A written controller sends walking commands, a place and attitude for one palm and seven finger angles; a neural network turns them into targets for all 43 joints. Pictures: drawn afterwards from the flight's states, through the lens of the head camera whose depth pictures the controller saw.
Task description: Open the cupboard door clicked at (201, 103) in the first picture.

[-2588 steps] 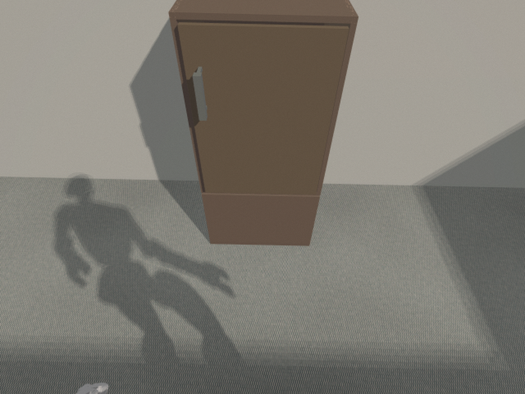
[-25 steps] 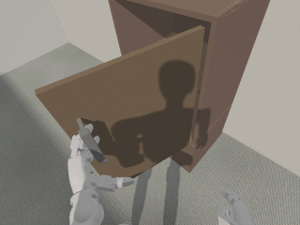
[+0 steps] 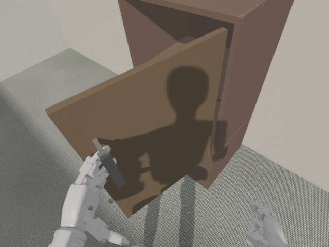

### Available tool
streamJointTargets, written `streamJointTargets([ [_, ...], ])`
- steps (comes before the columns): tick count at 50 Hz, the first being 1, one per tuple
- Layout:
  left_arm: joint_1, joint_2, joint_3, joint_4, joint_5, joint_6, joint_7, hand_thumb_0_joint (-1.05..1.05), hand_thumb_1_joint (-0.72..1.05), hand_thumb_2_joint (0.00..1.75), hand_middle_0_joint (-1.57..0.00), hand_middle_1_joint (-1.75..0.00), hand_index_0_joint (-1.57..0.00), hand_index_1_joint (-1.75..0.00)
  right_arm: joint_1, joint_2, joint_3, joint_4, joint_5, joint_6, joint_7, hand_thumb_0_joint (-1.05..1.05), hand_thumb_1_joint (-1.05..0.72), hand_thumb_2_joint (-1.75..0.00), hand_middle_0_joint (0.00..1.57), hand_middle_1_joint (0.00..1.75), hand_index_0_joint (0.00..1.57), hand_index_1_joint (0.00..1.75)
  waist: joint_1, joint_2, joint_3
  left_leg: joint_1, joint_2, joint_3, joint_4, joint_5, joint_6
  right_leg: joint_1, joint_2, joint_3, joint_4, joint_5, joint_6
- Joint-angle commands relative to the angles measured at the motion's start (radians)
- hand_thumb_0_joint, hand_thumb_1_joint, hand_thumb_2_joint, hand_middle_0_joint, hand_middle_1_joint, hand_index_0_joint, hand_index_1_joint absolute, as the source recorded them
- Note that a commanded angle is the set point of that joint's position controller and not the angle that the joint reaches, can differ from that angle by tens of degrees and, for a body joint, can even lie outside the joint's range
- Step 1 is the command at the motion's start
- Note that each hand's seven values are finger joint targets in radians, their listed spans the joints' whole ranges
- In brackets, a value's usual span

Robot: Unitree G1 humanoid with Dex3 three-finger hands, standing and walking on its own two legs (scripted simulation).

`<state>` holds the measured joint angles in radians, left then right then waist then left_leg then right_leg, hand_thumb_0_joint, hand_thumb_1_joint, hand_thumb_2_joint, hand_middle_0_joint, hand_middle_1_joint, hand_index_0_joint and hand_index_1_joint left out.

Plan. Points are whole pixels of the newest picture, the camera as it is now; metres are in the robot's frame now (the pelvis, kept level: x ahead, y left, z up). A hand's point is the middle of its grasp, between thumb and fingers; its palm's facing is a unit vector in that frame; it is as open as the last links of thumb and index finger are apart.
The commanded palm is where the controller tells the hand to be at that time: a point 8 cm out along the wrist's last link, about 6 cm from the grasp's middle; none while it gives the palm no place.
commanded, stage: slide the hand sideways off the handle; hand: left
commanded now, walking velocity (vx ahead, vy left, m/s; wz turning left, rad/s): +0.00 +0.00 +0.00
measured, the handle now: (109, 163) +0.29 +0.13 +0.08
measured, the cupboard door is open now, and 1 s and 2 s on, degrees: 78 76 76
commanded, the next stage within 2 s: draw the hand back to the body in 0.76 s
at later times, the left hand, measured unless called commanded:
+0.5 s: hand (65, 218) +0.18 +0.20 +0.07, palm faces -0.06 -1.00 +0.03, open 16.3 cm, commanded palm +0.15 +0.25 +0.08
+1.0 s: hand (43, 219) +0.17 +0.23 +0.09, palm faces -0.07 -1.00 +0.02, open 16.3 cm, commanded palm +0.14 +0.29 +0.10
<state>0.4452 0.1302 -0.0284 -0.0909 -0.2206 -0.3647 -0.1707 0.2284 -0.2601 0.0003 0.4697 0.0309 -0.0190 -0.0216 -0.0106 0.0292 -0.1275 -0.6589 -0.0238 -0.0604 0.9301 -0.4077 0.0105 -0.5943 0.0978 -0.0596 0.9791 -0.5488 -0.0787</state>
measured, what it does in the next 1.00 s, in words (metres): shifts its weight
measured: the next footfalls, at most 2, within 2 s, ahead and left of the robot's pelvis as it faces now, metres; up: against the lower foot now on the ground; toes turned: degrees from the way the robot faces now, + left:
none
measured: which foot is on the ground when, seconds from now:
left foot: down 0.00-1.00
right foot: down 0.00-1.00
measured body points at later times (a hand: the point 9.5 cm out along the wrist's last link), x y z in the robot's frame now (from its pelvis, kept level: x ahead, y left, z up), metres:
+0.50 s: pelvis -0.01 +0.09 +0.00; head +0.02 +0.08 +0.44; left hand +0.18 +0.26 +0.07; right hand +0.17 -0.15 -0.08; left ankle +0.02 +0.18 -0.68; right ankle -0.03 +0.00 -0.68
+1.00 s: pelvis -0.02 +0.17 -0.02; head +0.01 +0.17 +0.43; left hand +0.17 +0.29 +0.09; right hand +0.16 -0.05 -0.08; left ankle +0.02 +0.19 -0.68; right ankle -0.03 +0.00 -0.68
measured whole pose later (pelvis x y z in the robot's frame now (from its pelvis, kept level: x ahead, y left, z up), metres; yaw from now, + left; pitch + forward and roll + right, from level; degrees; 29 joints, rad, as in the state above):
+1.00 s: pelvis -0.02 +0.17 -0.02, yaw -3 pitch +10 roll -4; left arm 0.62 0.11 -0.31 -0.49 0.03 -0.21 0.12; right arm 0.28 -0.21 0.05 0.30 0.01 0.03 0.05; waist 0.02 0.06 -0.13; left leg -0.79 -0.10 0.05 1.09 -0.48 0.11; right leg -0.69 0.01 0.03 1.06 -0.55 0.02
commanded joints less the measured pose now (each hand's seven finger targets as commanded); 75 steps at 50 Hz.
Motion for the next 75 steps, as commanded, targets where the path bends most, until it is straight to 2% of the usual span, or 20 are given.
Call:
streamJointTargets([
  [1,0.019,0.105,0.132,-0.225,-0.028,-0.067,0.026,0.0,-0.5,0.3,-0.15,-0.3,-0.15,-0.3,-0.089,-0.069,-0.029,-0.177,0.002,-0.048,0.001,0.0,-0.9,-0.9,0.2,0.3,0.2,0.3,0.023,-0.143,-0.129,-0.055,-0.009,0.01,0.035,0.077,0.006,0.227,-0.232,0.381,-0.279,0.704,0.247],
  [3,0.041,0.105,0.132,-0.234,-0.026,-0.064,0.027,0.0,-0.5,0.3,-0.15,-0.3,-0.15,-0.3,-0.08,-0.068,-0.03,-0.18,0.003,-0.045,0.002,0.0,-0.9,-0.9,0.2,0.3,0.2,0.3,0.019,-0.154,-0.142,-0.049,-0.01,0.011,0.032,0.101,0.01,0.24,-0.223,0.359,-0.259,0.78,0.251],
  [9,0.075,0.082,0.09,-0.276,-0.022,-0.084,0.021,0.0,-0.5,0.3,-0.15,-0.3,-0.15,-0.3,-0.077,-0.063,-0.03,-0.189,0.006,-0.057,-0.003,0.0,-0.9,-0.9,0.2,0.3,0.2,0.3,0.009,-0.087,-0.112,0.006,-0.01,0.012,0.014,0.125,0.019,0.13,-0.173,0.281,-0.258,0.613,0.205],
  [13,0.118,0.079,0.078,-0.282,-0.017,-0.091,0.018,0.0,-0.5,0.3,-0.15,-0.3,-0.15,-0.3,-0.056,-0.067,-0.037,-0.192,0.003,-0.06,-0.004,0.0,-0.9,-0.9,0.2,0.3,0.2,0.3,0.0,-0.15,-0.146,-0.011,-0.014,0.011,0.03,0.151,0.023,0.159,-0.173,0.274,-0.234,0.702,0.219],
  [14,0.102,0.073,0.06,-0.295,-0.008,-0.094,0.018,0.0,-0.5,0.3,-0.15,-0.3,-0.15,-0.3,-0.054,-0.067,-0.038,-0.193,0.003,-0.064,-0.005,0.0,-0.9,-0.9,0.2,0.3,0.2,0.3,-0.005,-0.128,-0.142,-0.005,-0.014,0.013,0.027,0.153,0.024,0.144,-0.169,0.259,-0.227,0.691,0.208],
  [16,0.098,0.075,0.044,-0.313,0.002,-0.096,0.023,0.0,-0.5,0.3,-0.15,-0.3,-0.15,-0.3,-0.047,-0.064,-0.037,-0.2,0.002,-0.07,-0.007,0.0,-0.9,-0.9,0.2,0.3,0.2,0.3,-0.003,-0.094,-0.136,0.017,-0.011,0.011,0.009,0.143,0.026,0.088,-0.144,0.207,-0.218,0.562,0.17],
  [21,0.111,0.06,-0.007,-0.339,0.022,-0.097,0.039,0.0,-0.5,0.3,-0.15,-0.3,-0.15,-0.3,-0.056,-0.062,-0.034,-0.219,0.001,-0.079,-0.014,0.0,-0.9,-0.9,0.2,0.3,0.2,0.3,-0.005,-0.082,-0.122,0.018,-0.007,0.008,0.004,0.108,0.031,0.024,-0.121,0.18,-0.219,0.383,0.131],
  [25,0.129,0.039,-0.061,-0.394,0.037,-0.08,0.066,0.0,-0.5,0.3,-0.15,-0.3,-0.15,-0.3,-0.062,-0.066,-0.031,-0.246,0.001,-0.083,-0.011,0.0,-0.9,-0.9,0.2,0.3,0.2,0.3,0.006,-0.015,-0.129,0.082,0.001,-0.004,-0.047,0.111,0.036,-0.047,-0.068,0.063,-0.164,0.27,0.07],
  [31,0.208,-0.013,-0.165,-0.499,0.101,-0.027,0.144,0.0,-0.5,0.3,-0.15,-0.3,-0.15,-0.3,-0.053,-0.068,-0.025,-0.293,-0.007,-0.071,0.01,0.0,-0.9,-0.9,0.2,0.3,0.2,0.3,0.012,0.041,-0.122,0.144,0.038,-0.095,-0.121,0.053,0.011,-0.139,-0.049,-0.015,-0.084,0.16,0.046],
  [36,0.23,-0.011,-0.2,-0.537,0.172,0.015,0.213,0.0,-0.5,0.3,-0.15,-0.3,-0.15,-0.3,-0.045,-0.078,-0.021,-0.319,-0.018,-0.04,0.032,0.0,-0.9,-0.9,0.2,0.3,0.2,0.3,0.009,0.067,-0.067,0.147,0.067,-0.186,-0.167,-0.037,-0.039,-0.222,-0.05,-0.021,-0.018,0.104,0.047],
  [43,0.165,-0.076,-0.311,-0.604,0.227,0.03,0.265,0.0,-0.5,0.3,-0.15,-0.3,-0.15,-0.3,-0.025,-0.094,-0.025,-0.34,-0.024,-0.031,0.052,0.0,-0.9,-0.9,0.2,0.3,0.2,0.3,-0.01,0.035,-0.099,0.182,0.095,-0.304,-0.188,-0.119,-0.072,-0.299,-0.064,0.006,0.05,0.083,0.065],
  [47,0.184,0.005,-0.251,-0.66,0.268,0.074,0.301,0.0,-0.5,0.3,-0.15,-0.3,-0.15,-0.3,-0.013,-0.096,-0.026,-0.344,-0.021,-0.01,0.055,0.0,-0.9,-0.9,0.2,0.3,0.2,0.3,0.026,0.057,-0.152,0.236,0.103,-0.327,-0.222,-0.075,-0.09,-0.263,-0.069,0.022,0.059,0.099,0.064],
  [50,0.204,-0.002,-0.238,-0.668,0.25,0.129,0.298,0.0,-0.5,0.3,-0.15,-0.3,-0.15,-0.3,-0.019,-0.085,-0.018,-0.352,-0.008,0.007,0.051,0.0,-0.9,-0.9,0.2,0.3,0.2,0.3,0.024,0.019,-0.12,0.23,0.103,-0.294,-0.237,-0.05,-0.079,-0.197,-0.068,0.018,0.007,0.114,0.064],
  [53,0.219,-0.004,-0.209,-0.684,0.213,0.186,0.28,0.0,-0.5,0.3,-0.15,-0.3,-0.15,-0.3,-0.03,-0.085,-0.013,-0.352,0.004,0.014,0.038,0.0,-0.9,-0.9,0.2,0.3,0.2,0.3,0.023,-0.035,-0.104,0.225,0.109,-0.279,-0.255,-0.035,-0.069,-0.141,-0.065,0.011,-0.032,0.13,0.069],
  [64,0.25,0.131,0.013,-0.758,0.097,0.237,0.185,0.0,-0.47,0.32,-0.15,-0.3,-0.15,-0.3,-0.022,-0.082,-0.006,-0.307,0.015,-0.037,-0.001,0.0,-0.9,-0.9,0.2,0.3,0.2,0.3,0.027,0.072,-0.037,0.241,0.081,-0.18,-0.262,0.034,-0.056,-0.055,-0.05,-0.011,-0.143,0.168,0.058],
  [68,0.232,0.175,0.112,-0.736,0.028,0.248,0.134,0.0,-0.32,0.37,-0.16,-0.3,-0.16,-0.3,-0.039,-0.087,-0.006,-0.284,0.022,-0.062,-0.019,0.0,-0.9,-0.9,0.2,0.3,0.2,0.3,0.024,0.026,-0.034,0.219,0.055,-0.117,-0.249,0.028,-0.025,0.013,-0.041,-0.019,-0.208,0.183,0.052],
  [69,0.238,0.319,0.189,-0.738,0.133,0.272,0.219,0.0,-0.29,0.39,-0.16,-0.3,-0.16,-0.3,-0.036,-0.068,-0.004,-0.296,0.018,-0.047,-0.043,0.0,-0.9,-0.9,0.2,0.3,0.2,0.3,0.068,0.062,-0.043,0.205,0.063,-0.11,-0.294,0.023,-0.018,0.091,-0.069,0.039,-0.268,0.197,0.034],
  [70,0.26,0.253,0.158,-0.733,0.133,0.292,0.249,0.0,-0.26,0.4,-0.16,-0.3,-0.16,-0.3,-0.036,-0.055,0.007,-0.292,0.014,-0.042,-0.052,0.0,-0.9,-0.9,0.2,0.3,0.2,0.3,0.05,0.067,-0.006,0.204,0.051,-0.086,-0.289,0.04,-0.009,0.106,-0.073,0.038,-0.298,0.213,0.033],
  [71,0.258,0.245,0.156,-0.725,0.131,0.302,0.261,0.0,-0.22,0.42,-0.16,-0.3,-0.16,-0.3,-0.033,-0.058,0.006,-0.285,0.016,-0.042,-0.057,0.0,-0.9,-0.9,0.2,0.3,0.2,0.3,0.043,0.05,-0.002,0.205,0.05,-0.081,-0.284,0.046,-0.007,0.108,-0.076,0.038,-0.311,0.216,0.035],
  [75,0.217,0.271,0.188,-0.705,0.141,0.321,0.29,0.0,-0.08,0.48,-0.16,-0.3,-0.16,-0.3,-0.042,-0.061,0.009,-0.247,0.01,-0.041,-0.074,0.0,-0.9,-0.9,0.2,0.3,0.2,0.3,0.036,0.039,0.019,0.27,0.037,-0.038,-0.274,0.156,0.013,0.144,-0.084,0.052,-0.384,0.285,0.043],
])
